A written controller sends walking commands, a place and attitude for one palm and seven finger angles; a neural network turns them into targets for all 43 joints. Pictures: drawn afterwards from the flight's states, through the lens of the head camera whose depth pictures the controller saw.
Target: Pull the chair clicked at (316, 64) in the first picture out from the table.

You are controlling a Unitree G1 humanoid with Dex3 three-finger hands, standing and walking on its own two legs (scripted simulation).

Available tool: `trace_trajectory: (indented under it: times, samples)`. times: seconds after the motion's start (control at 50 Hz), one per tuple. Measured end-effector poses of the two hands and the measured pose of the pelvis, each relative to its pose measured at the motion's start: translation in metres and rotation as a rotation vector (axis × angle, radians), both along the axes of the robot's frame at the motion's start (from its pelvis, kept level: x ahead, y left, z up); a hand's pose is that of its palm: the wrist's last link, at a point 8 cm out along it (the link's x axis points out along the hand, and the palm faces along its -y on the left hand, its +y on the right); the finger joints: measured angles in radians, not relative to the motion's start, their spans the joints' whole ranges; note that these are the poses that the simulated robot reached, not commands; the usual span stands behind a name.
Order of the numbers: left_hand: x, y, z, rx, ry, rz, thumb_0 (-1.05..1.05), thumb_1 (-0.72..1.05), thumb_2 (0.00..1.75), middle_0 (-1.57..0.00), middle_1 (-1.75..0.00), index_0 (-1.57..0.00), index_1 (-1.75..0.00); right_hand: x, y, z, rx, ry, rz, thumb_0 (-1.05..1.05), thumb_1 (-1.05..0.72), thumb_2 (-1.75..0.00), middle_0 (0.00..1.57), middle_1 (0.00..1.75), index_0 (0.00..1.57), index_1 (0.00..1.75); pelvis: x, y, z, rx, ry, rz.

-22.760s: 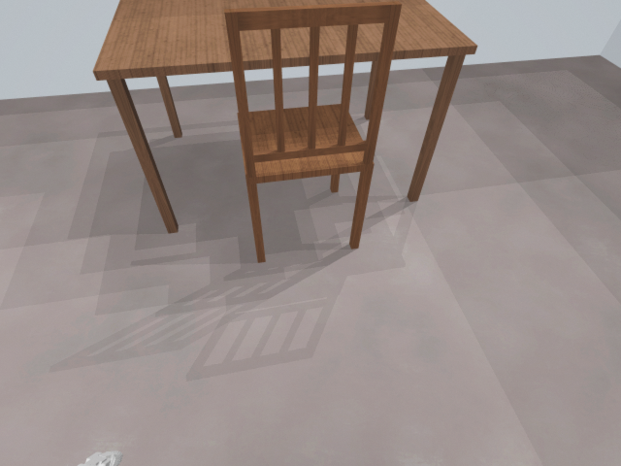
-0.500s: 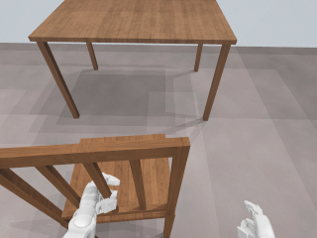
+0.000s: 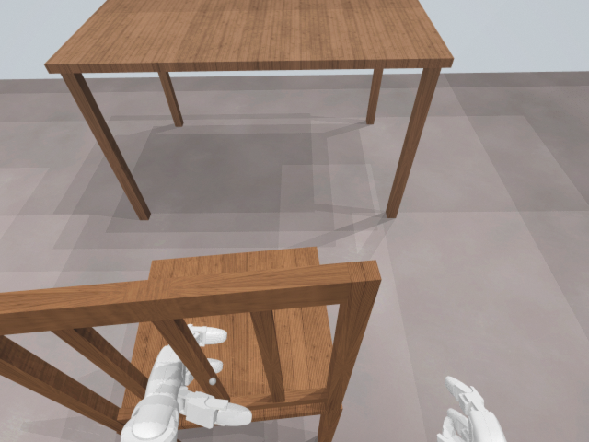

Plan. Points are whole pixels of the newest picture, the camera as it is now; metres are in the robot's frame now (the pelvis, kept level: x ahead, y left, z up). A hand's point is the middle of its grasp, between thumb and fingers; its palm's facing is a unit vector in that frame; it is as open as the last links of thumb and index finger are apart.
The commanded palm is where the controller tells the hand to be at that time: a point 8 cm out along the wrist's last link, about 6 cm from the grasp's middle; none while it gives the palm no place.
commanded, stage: open the thumb and straighten the fingers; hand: left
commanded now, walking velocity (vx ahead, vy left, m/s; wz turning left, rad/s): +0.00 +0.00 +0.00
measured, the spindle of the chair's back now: (201, 369) +0.23 +0.14 -0.02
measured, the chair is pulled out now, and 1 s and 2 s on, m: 0.67 0.67 0.66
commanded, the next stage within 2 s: draw the fingers out of the gap in 0.30 s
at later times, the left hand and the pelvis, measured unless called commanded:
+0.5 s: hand (208, 389) +0.21 +0.13 -0.05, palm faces +0.03 -0.98 -0.19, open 17.4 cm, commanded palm +0.18 +0.18 -0.02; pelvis +0.02 -0.01 -0.02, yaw +1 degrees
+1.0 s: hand out of the picture +0.13 +0.13 -0.04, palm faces +0.05 -0.98 -0.17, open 17.5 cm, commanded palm +0.10 +0.17 -0.02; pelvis +0.01 +0.00 -0.03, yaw +1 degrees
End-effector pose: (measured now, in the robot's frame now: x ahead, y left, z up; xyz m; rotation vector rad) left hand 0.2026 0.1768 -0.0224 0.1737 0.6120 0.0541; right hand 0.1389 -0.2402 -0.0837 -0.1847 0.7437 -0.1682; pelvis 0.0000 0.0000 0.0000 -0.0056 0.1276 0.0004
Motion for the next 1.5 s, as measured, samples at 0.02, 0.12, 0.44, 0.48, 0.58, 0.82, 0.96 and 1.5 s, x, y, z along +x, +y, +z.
trace_trajectory:
  times: [0.02,0.12,0.44,0.48,0.58,0.82,0.96,1.5]
  samples:
    - [0.0,-0.001,0.0,-0.001,0.001,0.0,0.0,-0.4,0.27,-0.34,-1.04,-0.36,-1.06,0.004,0.001,0.0,-0.001,-0.007,0.005,0.01,-0.9,-0.9,0.2,0.3,0.2,0.3,0.002,0.0,-0.001,0.0,0.005,0.001]
    - [0.001,-0.004,-0.001,-0.01,0.002,0.008,-0.01,-0.49,0.22,-0.24,-0.73,-0.26,-0.74,0.023,0.004,0.0,-0.008,-0.039,0.03,0.01,-0.9,-0.9,0.2,0.3,0.2,0.3,0.01,0.0,-0.006,-0.001,0.026,0.007]
    - [-0.005,0.0,-0.002,0.005,0.02,0.028,-0.01,-0.54,0.2,-0.02,-0.05,-0.02,-0.05,0.048,0.001,-0.002,-0.035,-0.06,0.046,0.01,-0.9,-0.9,0.2,0.3,0.2,0.3,0.024,-0.006,-0.017,-0.01,0.062,0.023]
    - [-0.009,0.003,-0.002,0.007,0.025,0.037,-0.01,-0.54,0.2,-0.01,-0.03,-0.02,-0.04,0.047,0.0,-0.003,-0.034,-0.056,0.037,0.01,-0.9,-0.9,0.2,0.3,0.2,0.3,0.025,-0.006,-0.018,-0.01,0.065,0.021]
    - [-0.028,0.004,-0.001,0.006,0.044,0.043,-0.01,-0.54,0.2,-0.01,-0.01,-0.01,-0.01,0.045,-0.001,-0.004,-0.033,-0.063,0.02,0.01,-0.9,-0.9,0.2,0.3,0.2,0.3,0.026,-0.007,-0.02,-0.013,0.069,0.023]
    - [-0.068,0.002,0.0,-0.003,0.042,0.047,-0.02,-0.54,0.2,0.0,0.0,-0.01,0.0,0.048,0.007,-0.006,-0.028,-0.122,0.028,0.02,-0.9,-0.9,0.2,0.3,0.2,0.3,0.017,-0.004,-0.028,-0.019,0.069,0.03]
    - [-0.084,0.0,0.0,-0.009,0.041,0.051,-0.02,-0.54,0.2,0.0,0.0,-0.01,0.0,0.049,0.013,-0.004,-0.019,-0.156,0.036,0.02,-0.9,-0.9,0.2,0.3,0.2,0.3,0.011,-0.004,-0.032,-0.02,0.066,0.028]
    - [-0.118,0.012,0.032,-0.133,-0.255,0.115,-0.02,-0.54,0.2,0.0,0.0,-0.02,-0.01,0.044,0.016,-0.015,-0.011,-0.196,0.02,0.02,-0.9,-0.9,0.2,0.3,0.2,0.3,-0.003,-0.003,-0.048,-0.038,0.072,0.03]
